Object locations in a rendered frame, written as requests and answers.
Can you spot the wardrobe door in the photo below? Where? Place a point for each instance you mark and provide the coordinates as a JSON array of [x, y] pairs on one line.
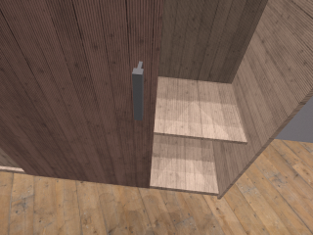
[[66, 89], [5, 160]]

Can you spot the handle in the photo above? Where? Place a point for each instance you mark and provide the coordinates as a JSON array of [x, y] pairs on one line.
[[138, 91]]

